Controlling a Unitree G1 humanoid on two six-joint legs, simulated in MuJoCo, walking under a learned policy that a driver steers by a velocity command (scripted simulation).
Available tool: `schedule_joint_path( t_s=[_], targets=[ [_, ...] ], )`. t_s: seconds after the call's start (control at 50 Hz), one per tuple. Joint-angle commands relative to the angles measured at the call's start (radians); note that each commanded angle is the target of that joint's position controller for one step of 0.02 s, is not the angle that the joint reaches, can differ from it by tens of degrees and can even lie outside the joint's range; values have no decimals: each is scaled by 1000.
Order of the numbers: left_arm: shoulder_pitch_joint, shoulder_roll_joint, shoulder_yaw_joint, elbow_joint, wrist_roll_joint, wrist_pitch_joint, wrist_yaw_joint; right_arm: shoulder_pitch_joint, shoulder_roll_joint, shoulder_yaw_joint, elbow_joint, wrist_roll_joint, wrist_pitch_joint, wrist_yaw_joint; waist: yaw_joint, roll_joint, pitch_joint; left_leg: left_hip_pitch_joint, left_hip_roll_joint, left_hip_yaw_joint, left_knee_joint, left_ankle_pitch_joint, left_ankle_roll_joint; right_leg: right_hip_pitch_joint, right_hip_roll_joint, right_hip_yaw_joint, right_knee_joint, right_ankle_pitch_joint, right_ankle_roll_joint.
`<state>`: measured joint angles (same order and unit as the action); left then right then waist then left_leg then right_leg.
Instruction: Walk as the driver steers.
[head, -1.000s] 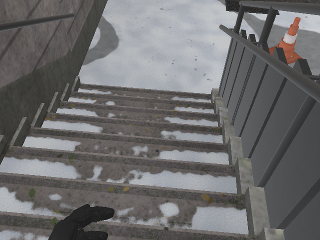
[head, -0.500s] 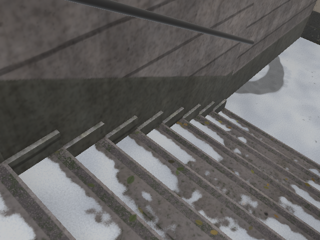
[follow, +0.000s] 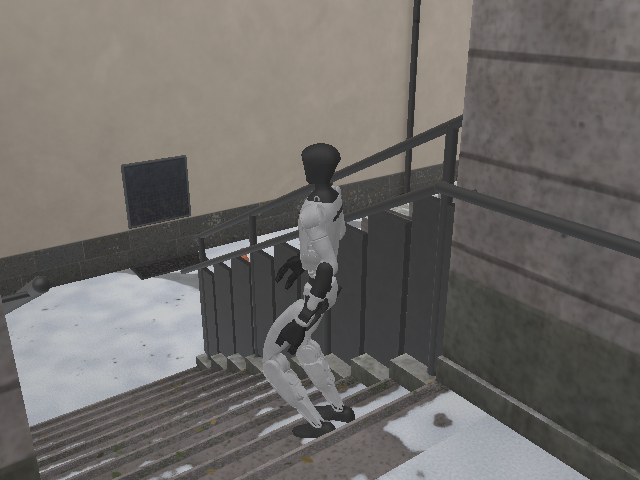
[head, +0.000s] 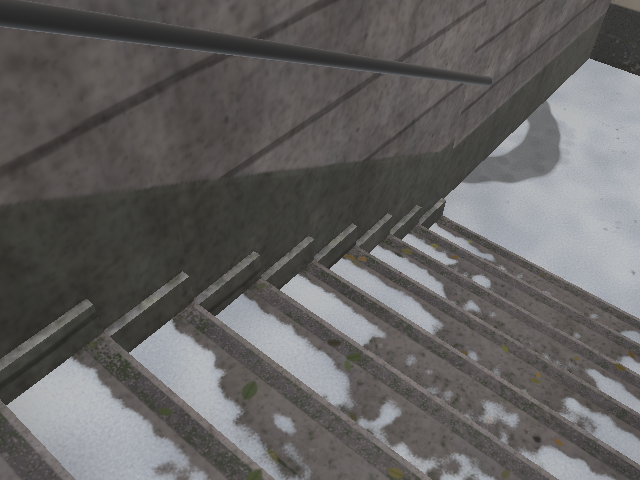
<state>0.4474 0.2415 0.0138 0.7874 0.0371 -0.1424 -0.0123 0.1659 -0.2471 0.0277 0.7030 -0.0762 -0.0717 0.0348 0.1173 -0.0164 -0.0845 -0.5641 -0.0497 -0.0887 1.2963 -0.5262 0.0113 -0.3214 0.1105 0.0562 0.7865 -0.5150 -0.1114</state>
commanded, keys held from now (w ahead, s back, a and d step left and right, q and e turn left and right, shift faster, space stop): w+e+shift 0.56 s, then w+shift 0.18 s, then shift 0.02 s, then q+shift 0.24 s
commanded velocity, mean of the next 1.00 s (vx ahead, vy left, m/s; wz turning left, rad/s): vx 0.81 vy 0.00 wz -0.58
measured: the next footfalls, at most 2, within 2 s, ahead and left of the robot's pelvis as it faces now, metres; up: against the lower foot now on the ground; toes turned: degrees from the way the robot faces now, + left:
left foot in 0.26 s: +0.35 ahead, +0.16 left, -0.15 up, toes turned -35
right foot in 0.88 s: +0.44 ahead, -0.38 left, -0.31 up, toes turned -42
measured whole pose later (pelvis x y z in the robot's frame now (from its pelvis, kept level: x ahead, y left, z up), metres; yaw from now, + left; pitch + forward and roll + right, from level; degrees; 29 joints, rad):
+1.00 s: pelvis +0.43 -0.26 -0.30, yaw -34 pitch -1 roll +3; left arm 0.25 0.26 0.00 0.84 0.10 -0.07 -0.13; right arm 0.49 -0.23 -0.03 0.99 -0.03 -0.10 0.09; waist -0.15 -0.02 0.03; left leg -0.54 0.08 -0.09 1.93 -0.60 -0.06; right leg -0.42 -0.06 -0.09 0.80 -0.37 -0.02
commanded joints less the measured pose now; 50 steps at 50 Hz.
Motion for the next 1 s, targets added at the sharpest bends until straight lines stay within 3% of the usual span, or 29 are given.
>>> schedule_joint_path(
  t_s=[0.02, 0.1, 0.18, 0.24, 0.28, 0.3, 0.34, 0.38, 0.42, 0.46, 0.5, 0.52, 0.56, 0.58, 0.6, 0.64, 0.66, 0.7, 0.72, 0.76, 0.8, 0.84, 0.86, 0.88, 0.9, 0.92, 0.94, 0.98, 1.0],
  targets=[
    [136, 260, 96, -37, -59, 117, 30, -302, -131, -41, -179, 35, 19, -31, -6, 125, 74, -589, 44, -72, -179, 25, -19, 536, -325, 660, -307, 483, -260],
    [52, 179, 92, -55, -42, 158, 18, -245, -73, -21, -168, 57, 51, 10, -72, -131, 116, -64, 45, 24, -323, 451, -31, 85, -256, 431, -406, 515, -146],
    [3, 201, 98, -80, -74, 109, 24, -314, -121, -59, -139, 23, 31, -10, -49, -57, 135, -55, 56, -30, -510, 765, -33, 100, -178, 402, -242, 261, -116],
    [10, 168, 96, -83, -58, 102, 0, -323, -84, -63, -148, 62, 36, -1, -39, -129, 101, 160, 38, -43, -605, 639, -40, 49, -158, 416, -150, 305, -99],
    [-33, 159, 92, -64, -52, 102, 21, -150, -100, -83, -67, 75, 18, -11, -98, -69, 103, 379, 47, -6, -816, 822, -45, 22, -89, 398, 0, 244, -51],
    [67, 141, 92, -57, -69, 114, 3, -166, -114, -93, -59, 58, -9, -19, -39, 88, 99, 507, 10, -5, -847, 774, -54, -127, -34, 330, 104, 118, -15],
    [-21, 199, 96, -97, -59, 147, -1, -57, -122, -112, -32, 50, -35, -6, -142, 281, 3, 671, 132, -166, -897, 508, -62, -214, 6, 196, 282, -33, -18],
    [-123, 229, 104, -111, -37, 152, -23, 73, -140, -131, -3, 25, -22, -21, -245, 174, 24, 690, 147, -163, -911, 450, -117, -234, -6, 171, 390, -150, -32],
    [-194, 181, 84, -154, 9, 163, -28, 105, -172, -142, 38, 11, -31, -28, -241, 308, 133, 559, 173, -228, -1044, 383, -115, -264, -18, 28, 411, -144, -20],
    [-387, 183, 76, -174, 22, 150, 5, 299, -69, -112, 122, 29, -23, -10, -373, 100, 187, 633, -1, 137, -1001, 731, -119, -227, -46, 18, 328, -54, -13],
    [-376, 113, 64, -204, -9, 146, 16, 421, -86, -115, 161, 13, -27, -14, -332, 39, 134, 819, 157, -20, -858, 608, -29, -450, -61, 71, 631, -141, -33],
    [-375, 30, 35, -261, -10, 140, 12, 471, -101, -98, 190, 5, -38, -4, -264, 119, 146, 850, 259, -162, -697, 948, -13, -600, -71, 27, 762, -181, -30],
    [-492, -53, 3, -338, 39, 118, 23, 581, -78, -86, 256, 34, -65, -1, -251, 96, 95, 923, 367, -363, -620, 960, 71, -907, -165, 80, 863, -90, -41],
    [-441, -68, -1, -353, 41, 102, 8, 544, -167, -99, 232, 36, -81, -9, -219, 206, -10, 858, 491, -735, -726, 609, 211, -952, -163, 120, 870, -55, -32],
    [-445, 9, 10, -349, 6, 95, -2, 386, -182, -101, 179, 27, -91, -42, -151, 141, 91, 630, 603, -808, -891, 484, 256, -889, -240, 287, 575, 228, 33],
    [-424, 121, 51, -274, 6, 118, -22, 250, -234, -111, 191, 0, -57, -59, -104, 11, 182, 294, 488, -549, -860, 312, 216, -575, -208, 231, 447, 273, 86],
    [-409, 128, 51, -271, 9, 138, -39, 252, -269, -116, 193, 11, -40, -60, -90, 58, 168, 208, 441, -438, -900, 195, 188, -450, -188, 125, 423, 226, 87],
    [-417, 142, 50, -249, -4, 167, -54, 297, -206, -96, 218, 36, -33, -32, -108, 123, 242, 55, 398, -243, -906, 137, 135, -290, -162, -4, 490, 399, 64],
    [-614, 117, 44, -291, -38, 151, -51, 357, -161, -95, 244, 33, -42, -36, -201, 103, 376, 188, 358, -199, -836, -34, 115, -511, -219, 155, 326, 709, 53],
    [-691, 135, 41, -288, -11, 109, -51, 476, -185, -106, 293, 14, -42, -41, -279, 57, 390, 379, 335, -124, -784, -3, 89, -571, -183, 88, 134, 695, 29],
    [-658, 38, 13, -231, -35, 79, -75, 473, -145, -91, 301, 49, -17, -60, -296, 10, 333, 183, 246, -3, -769, 65, 64, -61, -189, -49, -283, 933, 83],
    [-277, 67, 40, -76, -28, 84, -43, 432, -211, -108, 317, 52, 6, -73, -134, 54, 175, 218, 229, 20, -428, 416, 95, 269, -163, -82, -271, 864, 107],
    [-67, 92, 51, -11, 7, 87, -26, 450, -198, -109, 333, 78, 14, -80, -16, 75, 60, 194, 180, 74, -95, 552, 86, 483, -157, -116, -305, 896, 90],
    [277, 195, 67, 98, 139, 74, -64, 632, -86, -46, 422, -123, 0, 51, 22, -115, -225, 21, 132, 26, 271, -45, -85, 1000, -314, 30, -243, 1155, -36],
    [297, 305, 91, 22, 138, 80, -95, 827, -6, -66, 413, -55, -15, 113, -60, -312, -477, -87, 54, -38, 610, -209, -46, 1190, -394, 72, 129, 1719, -82],
    [249, 334, 90, -9, 103, 88, -122, 647, -126, -100, 332, 12, -40, 133, -31, -278, -413, -243, 57, -5, 814, -201, -87, 1045, -534, 189, 71, 2018, -129],
    [127, 334, 89, -10, 71, 72, -126, 349, -205, -108, 194, 68, -57, 119, -9, -208, -178, -460, 100, 76, 881, -192, -96, 740, -576, 226, -84, 1846, -120],
    [31, 269, 51, 33, 51, 63, -121, 254, -47, -65, 148, 79, -66, 41, -108, 15, -88, -331, 188, -6, 694, -32, -72, 250, -699, 269, -150, 1629, -92],
    [-67, 174, 12, 43, 59, 48, -130, 331, 53, -32, 141, 67, -56, 13, -228, -6, 18, -211, 212, -88, 566, 94, -41, 6, -691, 221, -208, 1429, -73]
  ],
)
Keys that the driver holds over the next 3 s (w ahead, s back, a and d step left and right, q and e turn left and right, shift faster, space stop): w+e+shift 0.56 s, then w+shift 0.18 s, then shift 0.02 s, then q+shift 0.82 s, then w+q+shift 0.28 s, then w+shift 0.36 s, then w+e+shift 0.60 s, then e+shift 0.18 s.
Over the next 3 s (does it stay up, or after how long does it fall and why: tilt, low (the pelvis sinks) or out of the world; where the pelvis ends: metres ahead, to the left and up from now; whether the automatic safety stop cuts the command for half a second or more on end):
stays up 1.31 -0.21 -0.59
